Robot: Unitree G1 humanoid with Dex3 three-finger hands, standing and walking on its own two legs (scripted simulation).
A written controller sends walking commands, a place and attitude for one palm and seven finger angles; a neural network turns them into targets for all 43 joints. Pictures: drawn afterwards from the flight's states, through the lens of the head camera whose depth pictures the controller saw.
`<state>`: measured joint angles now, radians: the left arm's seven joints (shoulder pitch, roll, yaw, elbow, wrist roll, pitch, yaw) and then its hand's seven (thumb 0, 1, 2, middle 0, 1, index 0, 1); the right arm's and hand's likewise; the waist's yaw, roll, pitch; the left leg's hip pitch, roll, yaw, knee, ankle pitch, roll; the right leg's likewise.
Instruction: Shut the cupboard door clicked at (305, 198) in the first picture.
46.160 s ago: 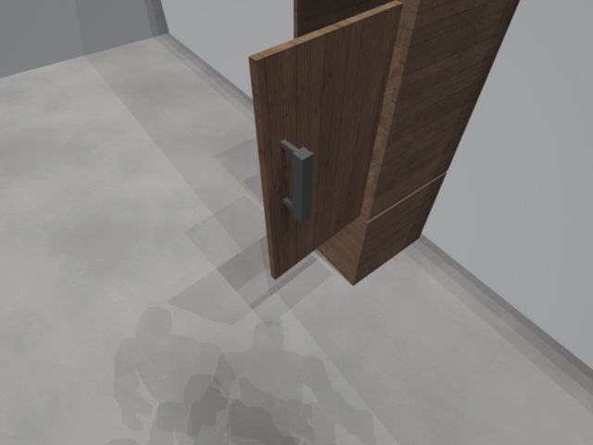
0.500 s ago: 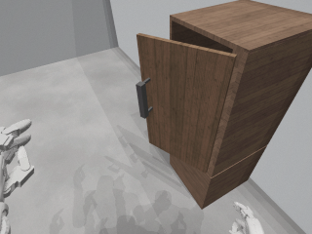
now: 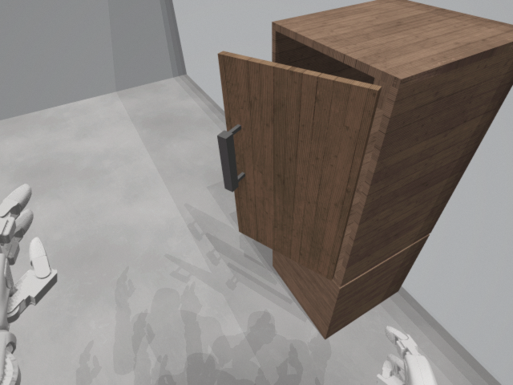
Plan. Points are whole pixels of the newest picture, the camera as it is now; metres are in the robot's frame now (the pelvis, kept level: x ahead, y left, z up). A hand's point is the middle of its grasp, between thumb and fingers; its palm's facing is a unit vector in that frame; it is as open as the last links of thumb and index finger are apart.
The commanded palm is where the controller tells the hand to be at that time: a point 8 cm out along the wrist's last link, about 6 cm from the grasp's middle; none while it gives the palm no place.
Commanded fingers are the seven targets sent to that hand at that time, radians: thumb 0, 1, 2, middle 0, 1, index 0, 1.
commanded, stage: step back with the hand held close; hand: left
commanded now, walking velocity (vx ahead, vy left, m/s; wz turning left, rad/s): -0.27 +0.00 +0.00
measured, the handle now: (234, 158) +0.63 +0.14 +0.00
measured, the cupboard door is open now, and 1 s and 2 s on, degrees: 26 26 26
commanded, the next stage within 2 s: stop stepping back and stand still in 1.12 s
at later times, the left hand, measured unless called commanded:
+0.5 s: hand (10, 311) +0.14 +0.30 +0.16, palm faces +0.44 -0.76 -0.47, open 7.4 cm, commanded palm +0.09 +0.32 +0.17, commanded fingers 0.00 0.90 0.90 -0.20 -0.30 -0.20 -0.30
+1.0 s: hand out of the picture +0.06 +0.28 +0.17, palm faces +0.50 -0.71 -0.49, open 7.4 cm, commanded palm -0.02 +0.31 +0.17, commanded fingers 0.00 0.90 0.90 -0.20 -0.30 -0.20 -0.30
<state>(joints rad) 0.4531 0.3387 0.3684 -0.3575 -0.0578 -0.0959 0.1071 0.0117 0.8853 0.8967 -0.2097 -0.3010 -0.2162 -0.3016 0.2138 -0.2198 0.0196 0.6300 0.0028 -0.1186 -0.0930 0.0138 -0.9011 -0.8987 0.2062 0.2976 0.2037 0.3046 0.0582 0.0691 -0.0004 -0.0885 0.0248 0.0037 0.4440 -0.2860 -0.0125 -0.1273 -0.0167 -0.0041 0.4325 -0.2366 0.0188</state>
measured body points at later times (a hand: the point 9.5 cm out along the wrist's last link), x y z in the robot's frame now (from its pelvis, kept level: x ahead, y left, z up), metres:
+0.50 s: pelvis -0.06 +0.02 -0.01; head -0.06 +0.03 +0.44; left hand +0.11 +0.33 +0.18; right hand +0.12 -0.22 -0.08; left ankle -0.02 +0.13 -0.74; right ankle +0.00 -0.13 -0.74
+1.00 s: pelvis -0.14 +0.00 -0.03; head -0.13 +0.01 +0.42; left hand +0.03 +0.31 +0.19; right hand +0.02 -0.24 -0.11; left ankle -0.03 +0.13 -0.74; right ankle +0.00 -0.12 -0.74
